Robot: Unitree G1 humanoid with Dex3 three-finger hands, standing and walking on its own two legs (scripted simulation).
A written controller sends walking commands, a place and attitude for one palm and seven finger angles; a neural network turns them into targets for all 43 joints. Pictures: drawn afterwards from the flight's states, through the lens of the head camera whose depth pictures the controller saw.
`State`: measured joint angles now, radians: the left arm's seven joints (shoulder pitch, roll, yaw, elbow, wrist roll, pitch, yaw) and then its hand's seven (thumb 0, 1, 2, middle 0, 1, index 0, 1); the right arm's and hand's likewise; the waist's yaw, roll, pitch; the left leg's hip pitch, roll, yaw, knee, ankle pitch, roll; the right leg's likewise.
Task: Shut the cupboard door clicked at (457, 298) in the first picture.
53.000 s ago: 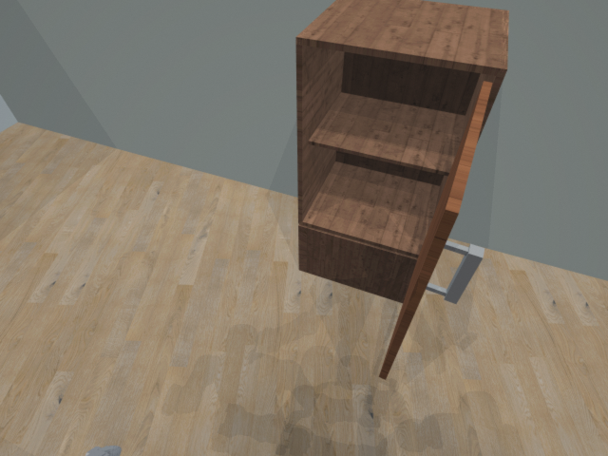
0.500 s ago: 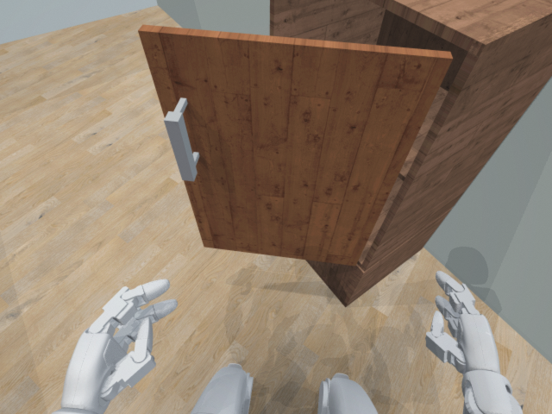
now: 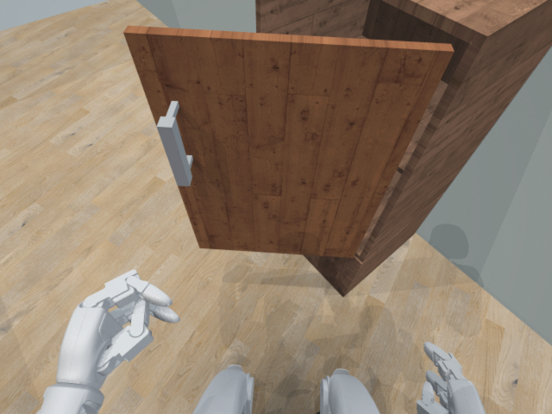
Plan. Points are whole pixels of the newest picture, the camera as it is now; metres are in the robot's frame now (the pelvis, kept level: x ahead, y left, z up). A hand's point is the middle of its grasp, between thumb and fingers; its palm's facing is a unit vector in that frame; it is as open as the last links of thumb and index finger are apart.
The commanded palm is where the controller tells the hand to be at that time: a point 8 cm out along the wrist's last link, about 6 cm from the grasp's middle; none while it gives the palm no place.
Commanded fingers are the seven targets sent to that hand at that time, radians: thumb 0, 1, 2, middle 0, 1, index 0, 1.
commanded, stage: raise the hand and make a fist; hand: left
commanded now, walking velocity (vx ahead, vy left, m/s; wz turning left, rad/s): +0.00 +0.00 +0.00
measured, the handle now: (179, 145) +0.50 +0.20 +0.07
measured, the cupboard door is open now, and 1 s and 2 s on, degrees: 47 47 47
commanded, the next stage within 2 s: bring the fist close to the handle in 0.96 s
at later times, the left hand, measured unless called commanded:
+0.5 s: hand (144, 307) +0.24 +0.18 +0.07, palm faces -0.01 -1.00 -0.05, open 3.1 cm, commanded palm +0.22 +0.23 +0.07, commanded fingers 0.00 0.90 0.90 -1.30 -1.50 -1.30 -1.50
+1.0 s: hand (150, 307) +0.24 +0.17 +0.07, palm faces -0.02 -1.00 -0.04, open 3.1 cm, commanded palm +0.22 +0.23 +0.07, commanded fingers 0.00 0.90 0.90 -1.30 -1.50 -1.30 -1.50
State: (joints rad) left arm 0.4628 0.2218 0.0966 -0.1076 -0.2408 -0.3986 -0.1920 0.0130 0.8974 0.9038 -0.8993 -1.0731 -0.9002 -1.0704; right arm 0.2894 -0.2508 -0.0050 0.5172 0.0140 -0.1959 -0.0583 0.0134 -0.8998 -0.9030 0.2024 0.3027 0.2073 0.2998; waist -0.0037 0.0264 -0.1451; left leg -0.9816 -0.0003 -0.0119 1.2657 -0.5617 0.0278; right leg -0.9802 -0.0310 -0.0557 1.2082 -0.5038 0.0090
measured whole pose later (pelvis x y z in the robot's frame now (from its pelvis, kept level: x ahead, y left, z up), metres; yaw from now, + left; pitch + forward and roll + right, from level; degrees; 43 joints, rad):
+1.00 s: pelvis +0.02 -0.01 +0.01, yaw +0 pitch +15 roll -2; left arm 0.39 0.24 0.15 -0.05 -0.29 -0.39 -0.26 0.01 0.90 0.90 -1.30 -1.50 -1.30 -1.50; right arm 0.25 -0.25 0.01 0.47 0.02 -0.14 -0.06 0.01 -0.90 -0.90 0.20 0.30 0.21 0.30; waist 0.00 0.03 -0.15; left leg -0.92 0.01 -0.03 1.22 -0.57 0.00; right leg -0.92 -0.01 -0.07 1.17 -0.52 -0.01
